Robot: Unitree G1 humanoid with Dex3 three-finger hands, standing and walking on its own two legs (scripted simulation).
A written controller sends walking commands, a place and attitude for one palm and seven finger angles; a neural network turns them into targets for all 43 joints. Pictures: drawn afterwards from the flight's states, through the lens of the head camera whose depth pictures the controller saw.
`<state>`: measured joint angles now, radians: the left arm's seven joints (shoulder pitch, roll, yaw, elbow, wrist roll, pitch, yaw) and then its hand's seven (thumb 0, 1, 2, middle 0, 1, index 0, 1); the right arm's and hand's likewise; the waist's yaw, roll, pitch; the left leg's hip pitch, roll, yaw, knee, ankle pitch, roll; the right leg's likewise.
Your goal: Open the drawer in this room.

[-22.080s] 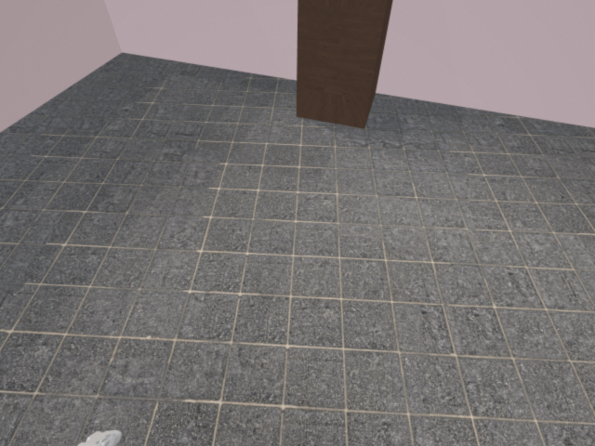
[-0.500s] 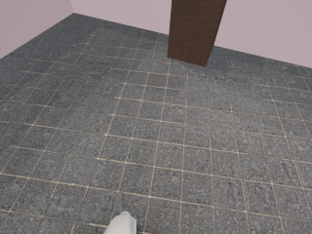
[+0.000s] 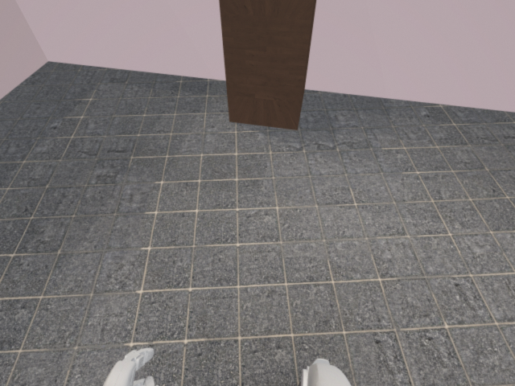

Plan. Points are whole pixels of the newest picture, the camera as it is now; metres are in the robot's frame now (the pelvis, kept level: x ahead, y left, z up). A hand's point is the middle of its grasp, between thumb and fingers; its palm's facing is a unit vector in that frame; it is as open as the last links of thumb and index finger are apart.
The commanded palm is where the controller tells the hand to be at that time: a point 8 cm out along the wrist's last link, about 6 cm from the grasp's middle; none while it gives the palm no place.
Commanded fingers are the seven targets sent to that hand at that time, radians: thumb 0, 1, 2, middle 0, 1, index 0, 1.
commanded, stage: turn or walk to find it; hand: left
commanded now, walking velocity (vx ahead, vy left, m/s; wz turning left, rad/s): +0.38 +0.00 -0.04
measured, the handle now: out of the picture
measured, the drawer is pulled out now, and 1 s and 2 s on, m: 0.00 0.00 0.00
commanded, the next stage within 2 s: stand and wait in 1.32 s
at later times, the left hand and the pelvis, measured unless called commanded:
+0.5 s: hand (181, 376) +0.17 +0.14 -0.17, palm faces +0.11 -0.97 -0.20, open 7.3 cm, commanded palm none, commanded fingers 0.00 0.90 0.90 -0.20 -0.30 -0.20 -0.30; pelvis +0.22 -0.04 +0.00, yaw +2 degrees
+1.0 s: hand (182, 208) +0.54 +0.20 -0.16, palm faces -0.01 -0.98 -0.19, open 7.3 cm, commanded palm none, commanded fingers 0.00 0.90 0.90 -0.20 -0.30 -0.20 -0.30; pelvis +0.44 +0.01 +0.00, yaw -1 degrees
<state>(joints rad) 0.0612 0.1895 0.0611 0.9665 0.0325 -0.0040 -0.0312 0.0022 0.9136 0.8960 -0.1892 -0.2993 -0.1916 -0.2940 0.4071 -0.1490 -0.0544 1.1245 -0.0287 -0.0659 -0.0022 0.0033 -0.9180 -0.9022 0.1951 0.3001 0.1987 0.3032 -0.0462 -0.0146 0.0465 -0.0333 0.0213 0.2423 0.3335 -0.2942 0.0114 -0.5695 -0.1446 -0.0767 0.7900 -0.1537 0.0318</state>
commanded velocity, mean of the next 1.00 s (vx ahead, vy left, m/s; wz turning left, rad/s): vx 0.38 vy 0.00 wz -0.02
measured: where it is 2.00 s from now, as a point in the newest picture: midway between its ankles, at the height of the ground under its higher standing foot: (268, 255)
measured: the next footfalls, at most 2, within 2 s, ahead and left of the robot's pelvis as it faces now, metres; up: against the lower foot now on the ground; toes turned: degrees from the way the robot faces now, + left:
right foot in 0.10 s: +0.19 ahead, -0.14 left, +0.00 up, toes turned -10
left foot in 0.60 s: +0.41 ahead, +0.11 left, +0.00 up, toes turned +12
